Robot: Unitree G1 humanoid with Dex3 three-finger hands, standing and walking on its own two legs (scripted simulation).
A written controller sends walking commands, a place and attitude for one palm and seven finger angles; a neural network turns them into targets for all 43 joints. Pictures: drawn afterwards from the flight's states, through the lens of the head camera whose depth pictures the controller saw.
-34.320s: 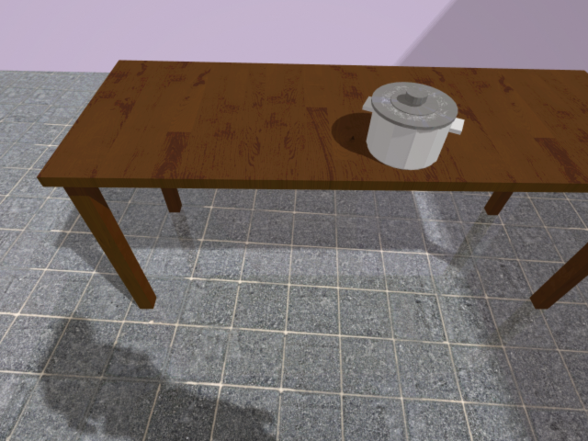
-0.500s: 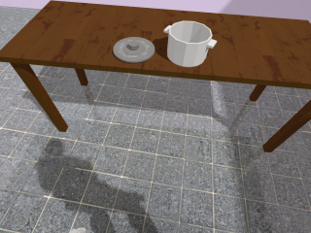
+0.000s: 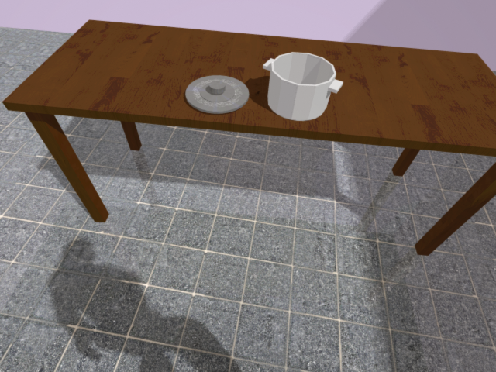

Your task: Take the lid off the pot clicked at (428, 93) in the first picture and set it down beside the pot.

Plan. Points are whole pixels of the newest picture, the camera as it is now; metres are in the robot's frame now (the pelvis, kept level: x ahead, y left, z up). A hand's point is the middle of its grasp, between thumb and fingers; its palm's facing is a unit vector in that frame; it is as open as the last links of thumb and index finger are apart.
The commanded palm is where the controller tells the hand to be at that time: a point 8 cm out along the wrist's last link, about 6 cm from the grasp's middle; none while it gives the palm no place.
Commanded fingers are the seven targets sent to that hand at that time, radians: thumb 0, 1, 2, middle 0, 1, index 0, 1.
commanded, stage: let the arm hang, fingers relaxed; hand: left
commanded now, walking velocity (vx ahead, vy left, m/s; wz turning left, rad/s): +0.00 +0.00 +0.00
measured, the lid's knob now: (217, 87) +0.90 +0.13 -0.05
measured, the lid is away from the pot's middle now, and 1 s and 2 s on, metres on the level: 0.25 0.25 0.25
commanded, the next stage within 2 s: look to check the result in 0.66 s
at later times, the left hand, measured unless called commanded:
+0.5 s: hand out of the picture +0.02 +0.17 -0.19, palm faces +0.03 -0.98 -0.17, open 7.3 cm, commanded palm none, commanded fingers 0.00 0.90 0.90 -0.20 -0.30 -0.20 -0.30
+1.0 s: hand out of the picture +0.04 +0.18 -0.19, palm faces +0.03 -0.98 -0.18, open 7.3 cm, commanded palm none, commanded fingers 0.00 0.90 0.90 -0.20 -0.30 -0.20 -0.30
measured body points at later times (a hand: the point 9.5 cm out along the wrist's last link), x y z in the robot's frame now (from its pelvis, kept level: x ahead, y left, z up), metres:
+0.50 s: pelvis +0.02 +0.01 +0.00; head +0.04 +0.02 +0.45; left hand +0.02 +0.22 -0.17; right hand +0.00 -0.21 -0.16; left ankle -0.02 +0.10 -0.74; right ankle +0.01 -0.13 -0.74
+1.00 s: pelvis +0.03 +0.01 +0.00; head +0.05 +0.03 +0.45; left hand +0.04 +0.23 -0.17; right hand +0.00 -0.20 -0.16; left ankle -0.02 +0.10 -0.74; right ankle +0.01 -0.13 -0.74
